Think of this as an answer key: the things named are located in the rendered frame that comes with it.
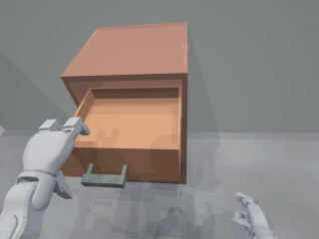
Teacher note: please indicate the robot right hand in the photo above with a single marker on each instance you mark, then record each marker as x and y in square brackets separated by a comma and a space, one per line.
[244, 222]

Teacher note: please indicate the robot left forearm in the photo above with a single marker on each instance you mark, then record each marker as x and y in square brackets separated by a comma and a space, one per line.
[25, 205]

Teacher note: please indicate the drawer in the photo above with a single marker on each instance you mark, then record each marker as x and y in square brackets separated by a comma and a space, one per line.
[135, 126]

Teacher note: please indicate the cabinet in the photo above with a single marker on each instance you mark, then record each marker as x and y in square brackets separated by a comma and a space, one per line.
[149, 55]

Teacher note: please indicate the handle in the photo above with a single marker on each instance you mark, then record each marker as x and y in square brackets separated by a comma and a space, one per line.
[90, 179]

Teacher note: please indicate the robot left hand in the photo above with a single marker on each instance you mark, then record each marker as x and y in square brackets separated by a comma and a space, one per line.
[48, 150]

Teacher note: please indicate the robot right forearm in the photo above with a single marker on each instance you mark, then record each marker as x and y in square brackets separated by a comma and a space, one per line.
[262, 232]

